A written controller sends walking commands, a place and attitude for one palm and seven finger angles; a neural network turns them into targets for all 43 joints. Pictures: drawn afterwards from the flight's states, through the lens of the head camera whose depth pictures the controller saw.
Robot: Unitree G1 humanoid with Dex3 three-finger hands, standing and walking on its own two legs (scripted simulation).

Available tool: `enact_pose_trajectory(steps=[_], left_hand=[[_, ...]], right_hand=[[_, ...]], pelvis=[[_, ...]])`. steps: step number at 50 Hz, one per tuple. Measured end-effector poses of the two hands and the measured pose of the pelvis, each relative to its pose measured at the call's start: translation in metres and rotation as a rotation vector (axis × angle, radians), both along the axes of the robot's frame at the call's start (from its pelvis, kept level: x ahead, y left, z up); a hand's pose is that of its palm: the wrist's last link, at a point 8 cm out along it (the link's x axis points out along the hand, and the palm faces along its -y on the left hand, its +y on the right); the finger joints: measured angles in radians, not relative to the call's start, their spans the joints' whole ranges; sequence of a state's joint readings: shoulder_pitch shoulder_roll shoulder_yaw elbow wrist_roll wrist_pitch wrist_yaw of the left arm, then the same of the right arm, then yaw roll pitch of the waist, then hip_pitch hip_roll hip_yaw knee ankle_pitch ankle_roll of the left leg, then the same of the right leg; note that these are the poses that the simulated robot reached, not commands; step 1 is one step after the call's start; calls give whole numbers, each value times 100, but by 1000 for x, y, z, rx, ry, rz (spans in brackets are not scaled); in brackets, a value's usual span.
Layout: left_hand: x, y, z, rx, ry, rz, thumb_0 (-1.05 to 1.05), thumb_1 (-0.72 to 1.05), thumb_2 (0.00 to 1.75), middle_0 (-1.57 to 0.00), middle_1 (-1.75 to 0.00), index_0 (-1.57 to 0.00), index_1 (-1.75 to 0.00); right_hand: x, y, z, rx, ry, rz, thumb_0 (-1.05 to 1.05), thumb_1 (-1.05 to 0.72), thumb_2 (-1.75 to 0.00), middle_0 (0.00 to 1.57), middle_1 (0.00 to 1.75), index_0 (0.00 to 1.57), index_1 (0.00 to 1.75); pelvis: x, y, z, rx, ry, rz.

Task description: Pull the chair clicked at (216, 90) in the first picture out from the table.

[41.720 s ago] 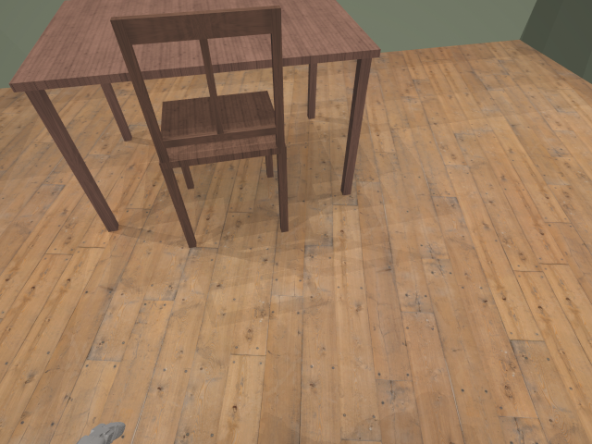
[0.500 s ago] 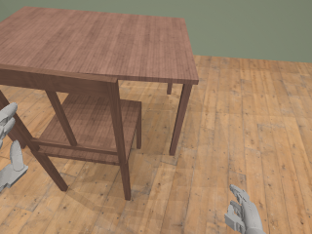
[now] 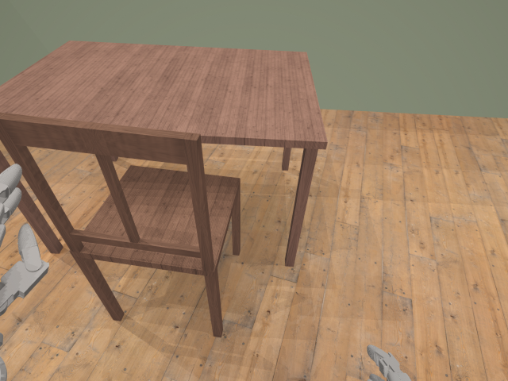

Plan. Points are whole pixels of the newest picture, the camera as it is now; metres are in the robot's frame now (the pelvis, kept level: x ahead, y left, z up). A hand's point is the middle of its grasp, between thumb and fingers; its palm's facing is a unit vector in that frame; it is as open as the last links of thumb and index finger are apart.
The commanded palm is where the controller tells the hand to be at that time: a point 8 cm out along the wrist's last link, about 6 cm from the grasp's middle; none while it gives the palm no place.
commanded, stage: stop stepping back and stand still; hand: left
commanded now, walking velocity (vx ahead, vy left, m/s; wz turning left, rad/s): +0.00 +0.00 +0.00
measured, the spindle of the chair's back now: (120, 202) +0.53 +0.36 -0.06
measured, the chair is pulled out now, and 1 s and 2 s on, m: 0.15 0.15 0.15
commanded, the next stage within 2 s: let the arm hang, fingers relaxed in 1.02 s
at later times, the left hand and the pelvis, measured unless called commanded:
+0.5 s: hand (44, 250) +0.23 +0.28 +0.16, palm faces +0.43 -0.81 -0.40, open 7.5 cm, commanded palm +0.17 +0.31 +0.18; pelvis +0.03 +0.01 +0.01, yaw +0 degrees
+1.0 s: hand (23, 254) +0.22 +0.30 +0.16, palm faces +0.43 -0.81 -0.39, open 7.5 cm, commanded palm +0.16 +0.34 +0.18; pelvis +0.02 +0.04 +0.01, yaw +0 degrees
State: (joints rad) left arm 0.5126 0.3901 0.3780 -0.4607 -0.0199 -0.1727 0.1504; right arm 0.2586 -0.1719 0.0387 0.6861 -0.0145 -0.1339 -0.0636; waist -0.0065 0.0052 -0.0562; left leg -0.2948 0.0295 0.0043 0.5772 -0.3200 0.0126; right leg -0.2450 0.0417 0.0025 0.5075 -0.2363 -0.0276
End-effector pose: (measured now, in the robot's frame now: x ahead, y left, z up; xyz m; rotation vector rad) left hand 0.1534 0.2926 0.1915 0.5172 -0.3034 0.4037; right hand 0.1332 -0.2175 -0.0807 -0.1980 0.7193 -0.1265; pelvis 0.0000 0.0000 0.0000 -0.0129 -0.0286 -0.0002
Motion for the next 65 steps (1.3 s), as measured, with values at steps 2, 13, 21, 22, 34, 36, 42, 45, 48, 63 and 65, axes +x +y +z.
enact_pose_trajectory(steps=[2,13,21,22,34,36,42,45,48,63,65], left_hand=[[1,2,-3,-7,13,13,2,88,90,-21,-30,-21,-30],[17,13,-25,-102,85,59,2,88,90,-21,-30,-21,-30],[31,16,-13,-63,66,16,2,88,90,-21,-30,-21,-30],[31,18,-14,-61,71,16,2,88,90,-21,-30,-21,-30],[30,36,-22,-93,105,45,2,89,90,-21,-30,-21,-30],[30,38,-22,-94,100,44,2,89,90,-21,-30,-21,-30],[30,43,-19,-85,86,36,2,89,90,-21,-30,-20,-30],[29,45,-18,-79,84,31,2,89,90,-21,-30,-20,-30],[28,47,-19,-76,86,30,2,89,90,-21,-30,-20,-30],[23,51,-188,-255,779,61,1,90,90,-20,-30,-19,-30],[-3,34,-241,-334,1006,71,1,90,90,-20,-30,-19,-30]], right_hand=[[6,-5,-1,-12,-3,0,1,-90,-89,20,30,20,30],[39,-24,21,-85,-51,-21,1,-90,-90,20,30,20,30],[61,-11,33,-73,-96,-22,1,-90,-90,20,30,20,30],[62,-9,34,-69,-98,-23,1,-90,-90,20,30,20,30],[59,17,26,-48,-45,-1,1,-90,-90,20,30,20,30],[58,20,25,-48,-38,1,1,-90,-90,20,30,20,30],[53,24,24,-51,-31,-3,1,-90,-89,20,30,20,30],[51,25,25,-53,-32,-9,1,-90,-89,20,30,20,30],[49,25,26,-55,-33,-13,1,-90,-89,20,30,20,30],[31,6,-15,-31,115,39,1,-90,-89,20,30,20,30],[15,-1,-22,-35,168,16,1,-90,-89,20,30,20,30]], pelvis=[[1,0,-1,-8,-3,-3],[17,3,4,-3,-1,2],[26,10,6,-7,11,-5],[27,11,6,-7,12,-7],[29,25,7,-9,16,-3],[28,27,8,-9,16,-2],[26,32,8,-11,16,-1],[25,34,8,-11,17,-1],[23,36,8,-11,17,-2],[9,43,-3,1,33,24],[7,42,-5,9,26,21]])
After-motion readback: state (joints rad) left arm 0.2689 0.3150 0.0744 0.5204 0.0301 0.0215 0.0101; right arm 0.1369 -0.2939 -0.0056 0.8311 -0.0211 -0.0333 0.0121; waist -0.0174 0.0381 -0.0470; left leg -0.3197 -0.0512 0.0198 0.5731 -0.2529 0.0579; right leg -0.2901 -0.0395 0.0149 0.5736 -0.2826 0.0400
